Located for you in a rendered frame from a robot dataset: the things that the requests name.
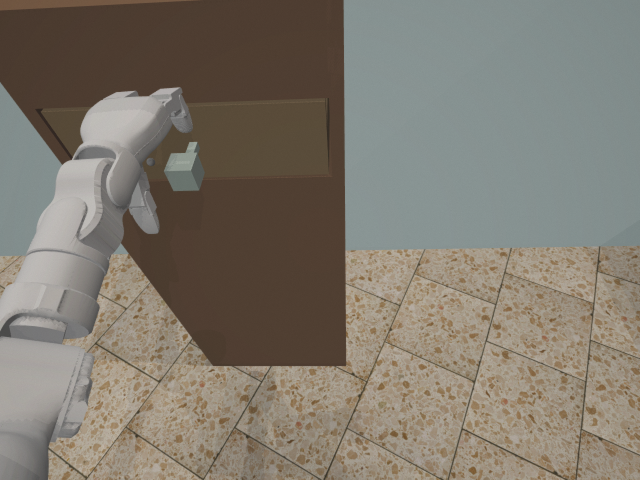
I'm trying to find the robot left forearm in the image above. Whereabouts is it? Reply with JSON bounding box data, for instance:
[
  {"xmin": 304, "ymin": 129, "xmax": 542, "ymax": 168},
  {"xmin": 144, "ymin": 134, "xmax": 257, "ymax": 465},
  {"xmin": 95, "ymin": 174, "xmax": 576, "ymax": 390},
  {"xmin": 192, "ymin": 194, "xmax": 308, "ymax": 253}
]
[{"xmin": 0, "ymin": 140, "xmax": 141, "ymax": 344}]

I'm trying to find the handle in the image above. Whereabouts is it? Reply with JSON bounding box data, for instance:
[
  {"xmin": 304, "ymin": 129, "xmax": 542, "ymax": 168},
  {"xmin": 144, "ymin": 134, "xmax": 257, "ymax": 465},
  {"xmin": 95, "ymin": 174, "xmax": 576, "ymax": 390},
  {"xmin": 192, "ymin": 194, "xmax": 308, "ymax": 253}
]
[{"xmin": 164, "ymin": 142, "xmax": 205, "ymax": 191}]

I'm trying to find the left robot upper arm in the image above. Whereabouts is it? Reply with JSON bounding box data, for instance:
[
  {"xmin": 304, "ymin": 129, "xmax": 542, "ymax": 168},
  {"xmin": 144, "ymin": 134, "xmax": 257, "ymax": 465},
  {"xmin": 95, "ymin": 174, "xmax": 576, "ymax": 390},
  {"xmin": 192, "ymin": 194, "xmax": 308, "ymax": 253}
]
[{"xmin": 0, "ymin": 336, "xmax": 95, "ymax": 480}]

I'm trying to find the robot left hand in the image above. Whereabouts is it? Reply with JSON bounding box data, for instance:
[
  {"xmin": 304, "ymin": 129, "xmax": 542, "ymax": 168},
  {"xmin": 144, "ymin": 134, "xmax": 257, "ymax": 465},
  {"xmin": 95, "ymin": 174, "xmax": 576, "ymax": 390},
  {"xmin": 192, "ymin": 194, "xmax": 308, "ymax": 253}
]
[{"xmin": 80, "ymin": 87, "xmax": 193, "ymax": 234}]

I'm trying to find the cabinet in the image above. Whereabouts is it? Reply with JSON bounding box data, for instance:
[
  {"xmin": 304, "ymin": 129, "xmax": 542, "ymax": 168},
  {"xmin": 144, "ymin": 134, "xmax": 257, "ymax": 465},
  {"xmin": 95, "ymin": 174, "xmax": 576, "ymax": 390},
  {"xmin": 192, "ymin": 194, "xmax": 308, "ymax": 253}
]
[{"xmin": 0, "ymin": 0, "xmax": 346, "ymax": 366}]

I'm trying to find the drawer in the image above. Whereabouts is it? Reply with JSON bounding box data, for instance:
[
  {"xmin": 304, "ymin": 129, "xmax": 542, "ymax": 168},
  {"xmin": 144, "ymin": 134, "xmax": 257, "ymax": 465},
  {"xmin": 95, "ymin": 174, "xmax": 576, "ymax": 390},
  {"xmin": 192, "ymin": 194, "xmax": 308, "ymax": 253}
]
[{"xmin": 41, "ymin": 98, "xmax": 330, "ymax": 179}]

